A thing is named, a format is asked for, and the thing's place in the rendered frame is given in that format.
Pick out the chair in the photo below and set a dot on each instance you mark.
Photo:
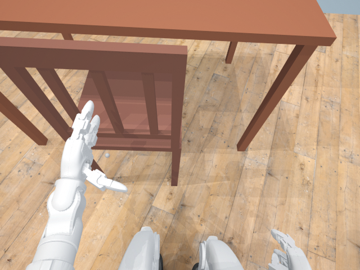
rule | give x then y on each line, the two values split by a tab
137	89

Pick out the robot left thigh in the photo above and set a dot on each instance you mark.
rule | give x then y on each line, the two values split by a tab
142	250

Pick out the robot right hand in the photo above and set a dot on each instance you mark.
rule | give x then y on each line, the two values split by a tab
294	259

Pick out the left robot forearm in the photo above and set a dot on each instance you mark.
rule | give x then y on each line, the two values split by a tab
60	240

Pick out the robot left hand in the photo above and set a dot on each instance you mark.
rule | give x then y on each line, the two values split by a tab
77	151

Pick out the robot thigh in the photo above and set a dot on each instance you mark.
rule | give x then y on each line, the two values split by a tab
142	250
217	255

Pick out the table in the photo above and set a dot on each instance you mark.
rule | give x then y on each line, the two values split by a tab
299	22

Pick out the robot right thigh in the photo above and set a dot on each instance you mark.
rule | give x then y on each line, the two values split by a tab
217	255

